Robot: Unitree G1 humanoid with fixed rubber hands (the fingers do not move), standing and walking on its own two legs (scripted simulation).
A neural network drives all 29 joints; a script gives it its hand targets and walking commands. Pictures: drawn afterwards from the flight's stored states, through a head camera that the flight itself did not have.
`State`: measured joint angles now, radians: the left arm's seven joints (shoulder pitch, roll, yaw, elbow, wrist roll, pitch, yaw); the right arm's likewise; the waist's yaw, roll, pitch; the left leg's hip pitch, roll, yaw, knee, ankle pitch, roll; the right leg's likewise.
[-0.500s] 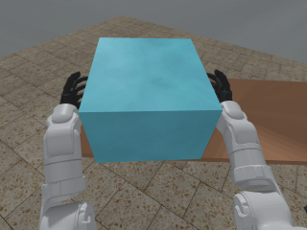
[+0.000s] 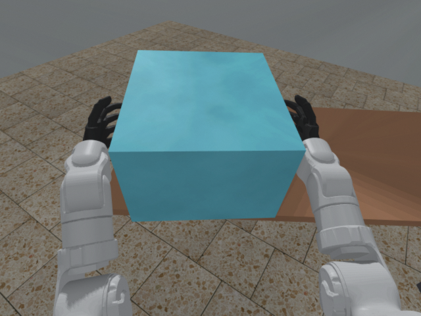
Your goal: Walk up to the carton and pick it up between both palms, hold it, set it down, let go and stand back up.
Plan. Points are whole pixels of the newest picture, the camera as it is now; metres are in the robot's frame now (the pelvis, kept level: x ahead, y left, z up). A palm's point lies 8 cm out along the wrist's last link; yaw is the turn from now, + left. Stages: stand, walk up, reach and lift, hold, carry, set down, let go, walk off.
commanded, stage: hold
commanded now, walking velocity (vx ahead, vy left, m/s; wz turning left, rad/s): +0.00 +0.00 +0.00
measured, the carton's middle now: (203, 129) +0.43 +0.00 +0.15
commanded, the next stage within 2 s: none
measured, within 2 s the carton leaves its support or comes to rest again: neither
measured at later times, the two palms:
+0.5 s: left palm (103, 143) +0.36 +0.18 +0.18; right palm (307, 139) +0.36 -0.19 +0.18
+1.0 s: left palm (100, 143) +0.36 +0.19 +0.18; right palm (306, 138) +0.36 -0.19 +0.18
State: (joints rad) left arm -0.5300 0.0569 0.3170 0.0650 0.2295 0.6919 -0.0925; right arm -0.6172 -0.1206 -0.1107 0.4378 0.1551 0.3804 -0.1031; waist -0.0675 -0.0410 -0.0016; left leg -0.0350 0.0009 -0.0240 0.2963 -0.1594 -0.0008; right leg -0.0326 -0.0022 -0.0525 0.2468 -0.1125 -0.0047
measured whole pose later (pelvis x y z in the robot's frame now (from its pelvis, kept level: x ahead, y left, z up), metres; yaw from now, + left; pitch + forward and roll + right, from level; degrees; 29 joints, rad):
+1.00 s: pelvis +0.00 +0.00 +0.00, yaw +0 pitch -5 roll +0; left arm -0.54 0.05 0.32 0.09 0.22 0.67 -0.08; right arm -0.63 -0.12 -0.13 0.46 0.13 0.36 -0.09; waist -0.06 -0.04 -0.01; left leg -0.05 0.00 -0.02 0.30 -0.16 0.00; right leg -0.05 0.00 -0.04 0.26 -0.12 -0.01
